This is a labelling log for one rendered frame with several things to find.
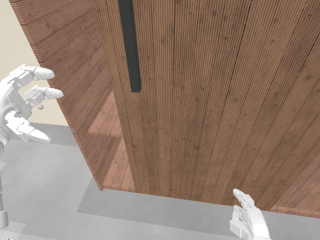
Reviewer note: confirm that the wardrobe door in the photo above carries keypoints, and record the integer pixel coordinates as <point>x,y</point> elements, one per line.
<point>304,193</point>
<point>229,99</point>

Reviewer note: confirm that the handle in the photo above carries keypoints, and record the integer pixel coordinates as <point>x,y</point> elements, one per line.
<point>130,43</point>

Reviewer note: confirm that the left robot forearm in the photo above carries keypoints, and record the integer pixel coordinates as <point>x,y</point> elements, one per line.
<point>4,139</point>

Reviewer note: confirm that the robot right hand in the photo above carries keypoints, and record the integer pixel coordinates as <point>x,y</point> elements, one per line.
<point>252,222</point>

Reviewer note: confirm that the robot left hand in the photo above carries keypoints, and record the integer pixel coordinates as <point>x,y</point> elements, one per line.
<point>10,100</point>

